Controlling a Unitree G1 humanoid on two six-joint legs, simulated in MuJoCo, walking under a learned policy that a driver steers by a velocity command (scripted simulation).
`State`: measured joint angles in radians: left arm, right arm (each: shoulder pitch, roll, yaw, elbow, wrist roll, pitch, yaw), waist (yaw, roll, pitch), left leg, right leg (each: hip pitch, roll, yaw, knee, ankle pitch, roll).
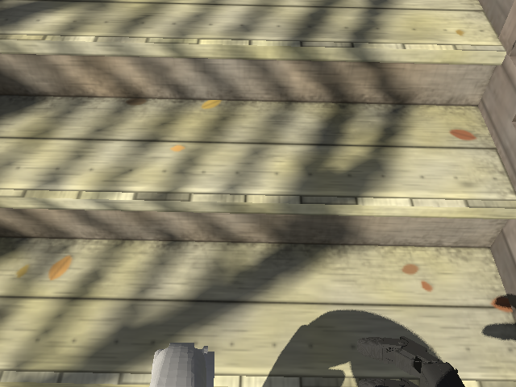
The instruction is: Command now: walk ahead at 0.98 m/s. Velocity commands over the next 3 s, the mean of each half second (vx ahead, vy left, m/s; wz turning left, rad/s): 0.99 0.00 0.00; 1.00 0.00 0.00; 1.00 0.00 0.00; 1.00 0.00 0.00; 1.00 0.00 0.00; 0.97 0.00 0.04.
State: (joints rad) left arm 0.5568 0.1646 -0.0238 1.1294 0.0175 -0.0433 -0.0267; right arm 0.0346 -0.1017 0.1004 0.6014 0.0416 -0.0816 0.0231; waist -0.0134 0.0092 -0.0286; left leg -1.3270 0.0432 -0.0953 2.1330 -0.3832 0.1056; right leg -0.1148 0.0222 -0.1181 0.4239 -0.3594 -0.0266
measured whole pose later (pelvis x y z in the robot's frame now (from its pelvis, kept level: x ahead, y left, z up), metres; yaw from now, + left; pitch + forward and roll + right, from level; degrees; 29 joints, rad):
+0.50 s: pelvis +0.39 +0.01 +0.20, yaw +0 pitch +6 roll -4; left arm -0.11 0.04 -0.18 0.54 -0.01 -0.11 -0.05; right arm 0.60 -0.09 0.06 1.13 0.00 -0.10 0.00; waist -0.05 0.02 -0.10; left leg 0.02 0.08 0.01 0.26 -0.14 0.09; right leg -0.97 0.02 -0.15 1.28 -0.39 -0.13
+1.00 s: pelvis +0.77 +0.03 +0.43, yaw -1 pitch +3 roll +2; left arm 0.41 0.19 -0.01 0.98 0.01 -0.14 -0.05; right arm 0.17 -0.16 0.05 0.78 -0.01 -0.09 0.02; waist -0.03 -0.02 -0.14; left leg -0.59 -0.02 0.11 1.03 -0.49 0.07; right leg -0.57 0.07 0.17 1.76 -0.08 -0.20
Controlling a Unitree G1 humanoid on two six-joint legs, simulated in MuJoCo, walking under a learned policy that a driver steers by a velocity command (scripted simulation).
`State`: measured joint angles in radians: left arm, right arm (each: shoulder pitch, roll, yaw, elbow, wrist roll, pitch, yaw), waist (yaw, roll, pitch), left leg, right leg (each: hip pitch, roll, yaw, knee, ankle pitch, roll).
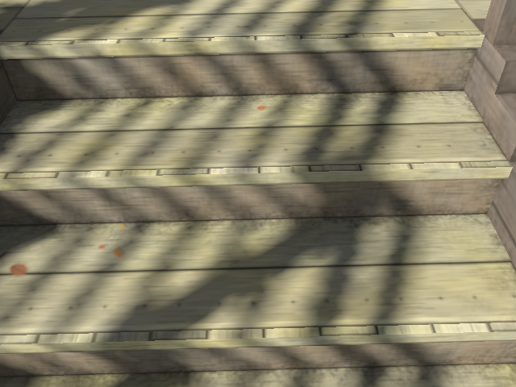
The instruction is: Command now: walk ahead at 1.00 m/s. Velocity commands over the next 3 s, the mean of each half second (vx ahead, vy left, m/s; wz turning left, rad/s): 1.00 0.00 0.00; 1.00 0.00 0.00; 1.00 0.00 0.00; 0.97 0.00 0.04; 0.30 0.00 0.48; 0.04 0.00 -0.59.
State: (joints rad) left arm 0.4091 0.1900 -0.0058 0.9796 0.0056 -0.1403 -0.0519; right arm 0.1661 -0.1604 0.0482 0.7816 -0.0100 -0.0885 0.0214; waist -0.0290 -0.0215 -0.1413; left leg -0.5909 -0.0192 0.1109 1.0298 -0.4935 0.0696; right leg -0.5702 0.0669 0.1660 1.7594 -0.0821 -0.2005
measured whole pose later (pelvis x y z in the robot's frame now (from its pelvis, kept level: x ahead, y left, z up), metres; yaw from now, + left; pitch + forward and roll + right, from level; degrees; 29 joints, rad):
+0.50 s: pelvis +0.39 -0.04 +0.22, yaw +1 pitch +2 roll -1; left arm 0.55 0.16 -0.04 1.15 0.06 -0.04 -0.08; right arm 0.02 -0.12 0.07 0.66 0.03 -0.11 0.06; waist -0.01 0.01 -0.14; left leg -1.19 -0.06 -0.20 2.26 -0.16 0.21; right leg -0.30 0.03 -0.08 0.66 -0.40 -0.05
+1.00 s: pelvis +0.78 -0.03 +0.40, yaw +0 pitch +6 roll -3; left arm -0.12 0.03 -0.16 0.54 -0.01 -0.10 -0.03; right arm 0.59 -0.11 0.06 1.18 0.00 -0.06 0.03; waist 0.00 0.04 -0.13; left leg -0.07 0.06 0.05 0.32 -0.33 0.03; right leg -1.39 -0.05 -0.03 1.81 -0.14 -0.13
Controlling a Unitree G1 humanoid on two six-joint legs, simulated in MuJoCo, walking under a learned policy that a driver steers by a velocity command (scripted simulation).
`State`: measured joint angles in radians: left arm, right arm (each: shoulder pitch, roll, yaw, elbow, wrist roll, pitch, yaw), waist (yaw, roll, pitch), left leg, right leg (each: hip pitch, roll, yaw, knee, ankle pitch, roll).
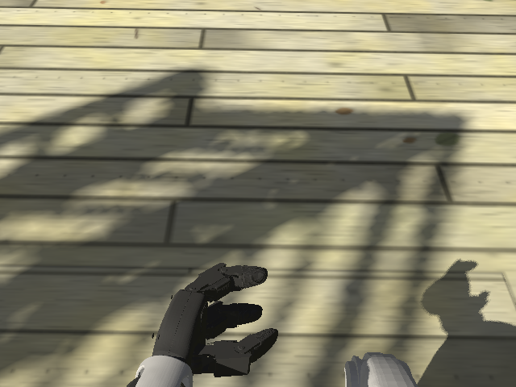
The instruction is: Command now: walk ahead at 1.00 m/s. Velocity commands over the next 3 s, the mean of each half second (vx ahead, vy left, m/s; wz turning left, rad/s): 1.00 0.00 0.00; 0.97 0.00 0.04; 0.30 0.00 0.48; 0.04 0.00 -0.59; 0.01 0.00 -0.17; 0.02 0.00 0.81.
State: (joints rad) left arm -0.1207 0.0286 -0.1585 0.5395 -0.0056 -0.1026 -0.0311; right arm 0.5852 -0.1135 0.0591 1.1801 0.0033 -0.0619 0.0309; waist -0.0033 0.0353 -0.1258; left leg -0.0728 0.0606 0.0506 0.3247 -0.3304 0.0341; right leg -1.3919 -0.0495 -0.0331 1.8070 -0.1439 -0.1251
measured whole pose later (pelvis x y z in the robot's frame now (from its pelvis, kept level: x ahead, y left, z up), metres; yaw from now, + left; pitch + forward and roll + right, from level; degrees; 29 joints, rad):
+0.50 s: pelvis +0.40 +0.00 +0.20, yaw -1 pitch +6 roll +4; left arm 0.58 0.08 -0.06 1.11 0.02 -0.09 0.00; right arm -0.08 -0.05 0.15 0.54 0.00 -0.10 0.06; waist 0.02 -0.03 -0.11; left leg -0.87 0.01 0.17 1.23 -0.51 0.10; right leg -0.01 -0.08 -0.01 0.40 -0.04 -0.11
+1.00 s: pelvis +0.83 -0.05 +0.29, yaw +2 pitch +4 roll +0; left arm 0.03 0.23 0.01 0.70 0.03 -0.10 -0.05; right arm 0.43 -0.22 -0.02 0.95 0.00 -0.10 0.00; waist -0.03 0.00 0.00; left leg -0.11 0.05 -0.07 1.03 -0.45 0.02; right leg -0.62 -0.02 -0.08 0.69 -0.15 -0.06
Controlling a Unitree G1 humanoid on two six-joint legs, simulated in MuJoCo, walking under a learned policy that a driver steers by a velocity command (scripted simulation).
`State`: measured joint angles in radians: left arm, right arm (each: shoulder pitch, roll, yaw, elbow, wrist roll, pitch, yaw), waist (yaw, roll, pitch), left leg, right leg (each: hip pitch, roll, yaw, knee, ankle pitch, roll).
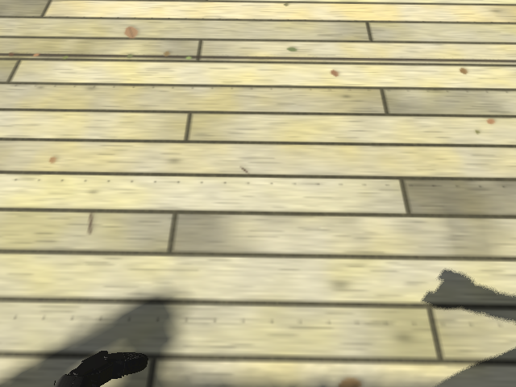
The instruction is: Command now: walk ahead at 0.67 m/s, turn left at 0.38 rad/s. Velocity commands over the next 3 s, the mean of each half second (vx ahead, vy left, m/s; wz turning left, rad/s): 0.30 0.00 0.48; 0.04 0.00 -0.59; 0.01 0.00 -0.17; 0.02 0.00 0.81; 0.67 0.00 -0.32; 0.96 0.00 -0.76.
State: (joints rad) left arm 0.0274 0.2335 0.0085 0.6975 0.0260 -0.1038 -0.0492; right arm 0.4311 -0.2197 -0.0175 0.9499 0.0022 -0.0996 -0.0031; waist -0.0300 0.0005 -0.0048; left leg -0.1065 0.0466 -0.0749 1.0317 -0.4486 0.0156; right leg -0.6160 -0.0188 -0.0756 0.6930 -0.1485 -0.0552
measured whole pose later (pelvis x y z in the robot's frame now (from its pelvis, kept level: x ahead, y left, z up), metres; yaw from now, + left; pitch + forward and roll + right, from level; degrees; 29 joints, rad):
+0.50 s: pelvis +0.26 +0.04 +0.01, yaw +14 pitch +3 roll -1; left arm 0.07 0.26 0.06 0.78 -0.01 -0.01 0.03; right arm 0.16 -0.22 -0.06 0.69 -0.02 -0.04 0.02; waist -0.02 -0.03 0.03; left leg -0.52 -0.07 0.06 0.57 -0.10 0.11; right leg -0.49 -0.02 0.03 1.31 -0.49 0.03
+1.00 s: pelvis +0.27 -0.02 +0.02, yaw -7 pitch +2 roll +2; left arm 0.29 0.27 0.10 0.76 0.01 0.06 0.02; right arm 0.03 -0.27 -0.11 0.76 0.00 0.03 -0.05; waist 0.07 0.03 -0.01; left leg -0.51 0.11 0.14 0.81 -0.42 -0.04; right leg -0.33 -0.03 -0.02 0.65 -0.38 -0.03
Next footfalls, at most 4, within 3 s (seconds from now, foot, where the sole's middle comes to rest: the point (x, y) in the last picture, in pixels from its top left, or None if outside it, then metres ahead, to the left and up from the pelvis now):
0.36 left None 0.40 0.14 -0.74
0.94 right None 0.29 -0.13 -0.74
1.52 left None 0.35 0.08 -0.74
2.02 right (306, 380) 0.46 -0.10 -0.74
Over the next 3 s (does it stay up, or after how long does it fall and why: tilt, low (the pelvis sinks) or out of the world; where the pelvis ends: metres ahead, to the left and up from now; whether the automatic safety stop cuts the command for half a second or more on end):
stays up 0.91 -0.02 0.02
